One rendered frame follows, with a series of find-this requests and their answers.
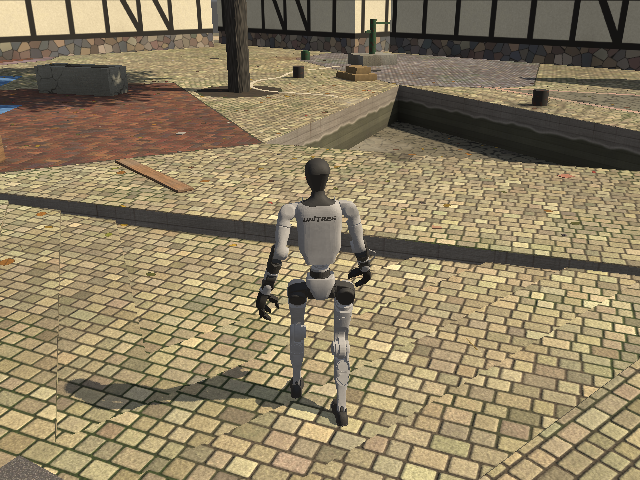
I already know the robot right hand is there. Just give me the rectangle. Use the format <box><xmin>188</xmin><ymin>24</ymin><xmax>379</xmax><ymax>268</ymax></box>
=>
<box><xmin>348</xmin><ymin>266</ymin><xmax>371</xmax><ymax>287</ymax></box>

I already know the humanoid robot torso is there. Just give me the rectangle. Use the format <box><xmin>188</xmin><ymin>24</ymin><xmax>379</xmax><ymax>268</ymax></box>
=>
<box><xmin>295</xmin><ymin>196</ymin><xmax>342</xmax><ymax>300</ymax></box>

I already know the robot left hand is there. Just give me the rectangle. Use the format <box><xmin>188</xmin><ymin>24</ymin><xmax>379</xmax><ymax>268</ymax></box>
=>
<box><xmin>256</xmin><ymin>291</ymin><xmax>279</xmax><ymax>321</ymax></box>

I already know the robot left forearm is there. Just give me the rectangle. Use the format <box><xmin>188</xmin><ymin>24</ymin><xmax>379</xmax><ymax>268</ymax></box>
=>
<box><xmin>259</xmin><ymin>245</ymin><xmax>282</xmax><ymax>295</ymax></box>

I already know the robot left upper arm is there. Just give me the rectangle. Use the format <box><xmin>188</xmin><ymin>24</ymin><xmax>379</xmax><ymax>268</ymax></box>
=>
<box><xmin>273</xmin><ymin>202</ymin><xmax>298</xmax><ymax>260</ymax></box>

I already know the robot right forearm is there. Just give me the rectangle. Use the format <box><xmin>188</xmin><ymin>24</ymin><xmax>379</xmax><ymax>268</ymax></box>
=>
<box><xmin>355</xmin><ymin>238</ymin><xmax>371</xmax><ymax>272</ymax></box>

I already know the right robot shin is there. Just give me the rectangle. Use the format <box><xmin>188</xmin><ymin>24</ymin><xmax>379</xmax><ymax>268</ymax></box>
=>
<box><xmin>334</xmin><ymin>340</ymin><xmax>350</xmax><ymax>412</ymax></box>

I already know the robot right upper arm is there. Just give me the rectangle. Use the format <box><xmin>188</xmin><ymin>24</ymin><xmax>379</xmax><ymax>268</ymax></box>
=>
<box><xmin>339</xmin><ymin>200</ymin><xmax>366</xmax><ymax>253</ymax></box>

